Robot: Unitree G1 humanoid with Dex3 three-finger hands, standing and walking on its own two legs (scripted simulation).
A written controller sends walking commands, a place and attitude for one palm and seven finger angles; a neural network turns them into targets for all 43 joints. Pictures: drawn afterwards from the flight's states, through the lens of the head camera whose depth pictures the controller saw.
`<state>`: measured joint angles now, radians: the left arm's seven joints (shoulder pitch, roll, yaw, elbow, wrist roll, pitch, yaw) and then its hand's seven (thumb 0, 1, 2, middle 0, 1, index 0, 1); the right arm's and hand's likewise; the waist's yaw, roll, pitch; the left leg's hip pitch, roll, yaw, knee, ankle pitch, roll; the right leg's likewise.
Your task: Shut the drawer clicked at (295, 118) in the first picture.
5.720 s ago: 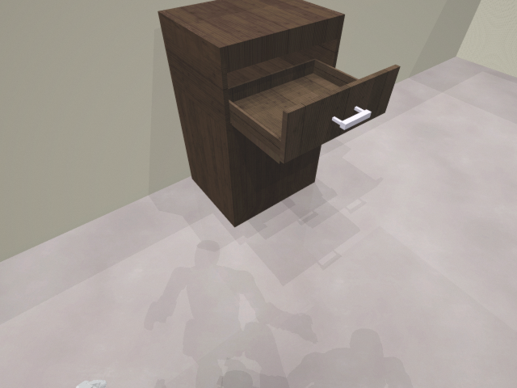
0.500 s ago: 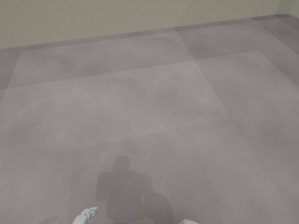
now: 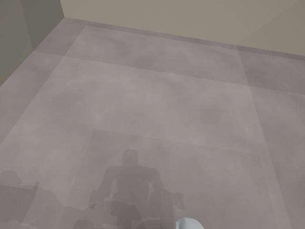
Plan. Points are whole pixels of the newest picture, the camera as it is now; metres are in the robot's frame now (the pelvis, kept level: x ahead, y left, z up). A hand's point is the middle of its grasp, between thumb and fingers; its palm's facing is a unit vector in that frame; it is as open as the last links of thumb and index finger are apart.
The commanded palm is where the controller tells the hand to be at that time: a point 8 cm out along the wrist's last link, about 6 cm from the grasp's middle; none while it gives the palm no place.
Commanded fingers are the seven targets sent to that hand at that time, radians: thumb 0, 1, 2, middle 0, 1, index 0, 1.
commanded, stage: turn to face it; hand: left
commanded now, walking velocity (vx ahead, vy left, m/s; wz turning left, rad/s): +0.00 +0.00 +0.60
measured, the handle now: out of the picture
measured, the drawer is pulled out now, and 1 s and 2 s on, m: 0.30 0.30 0.30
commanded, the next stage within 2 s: none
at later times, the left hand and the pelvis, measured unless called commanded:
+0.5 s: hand out of the picture +0.04 +0.15 -0.14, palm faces +0.31 -0.91 -0.28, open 7.4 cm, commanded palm none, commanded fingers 0.00 0.90 0.90 -0.20 -0.30 -0.20 -0.30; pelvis -0.01 -0.07 +0.00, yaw +18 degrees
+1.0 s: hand out of the picture -0.13 +0.18 -0.18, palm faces +0.61 -0.75 -0.26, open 7.4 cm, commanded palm none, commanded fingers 0.00 0.90 0.90 -0.20 -0.30 -0.20 -0.30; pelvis -0.04 -0.03 -0.01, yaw +36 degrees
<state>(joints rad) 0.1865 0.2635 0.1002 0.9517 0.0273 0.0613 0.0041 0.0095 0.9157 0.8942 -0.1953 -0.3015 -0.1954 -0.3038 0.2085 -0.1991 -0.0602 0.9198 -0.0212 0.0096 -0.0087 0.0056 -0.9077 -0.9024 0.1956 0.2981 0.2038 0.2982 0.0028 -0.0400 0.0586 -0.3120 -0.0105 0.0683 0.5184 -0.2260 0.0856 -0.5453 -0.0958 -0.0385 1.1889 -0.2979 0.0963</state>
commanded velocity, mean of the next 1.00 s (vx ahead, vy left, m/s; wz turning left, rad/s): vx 0.00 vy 0.00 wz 0.60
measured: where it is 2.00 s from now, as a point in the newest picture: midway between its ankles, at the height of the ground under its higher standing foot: outside the picture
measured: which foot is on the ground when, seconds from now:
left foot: down 0.00-0.42, up 0.44-0.84, down 0.86-1.00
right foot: up 0.00-0.42, down 0.44-0.86, up 0.88-1.00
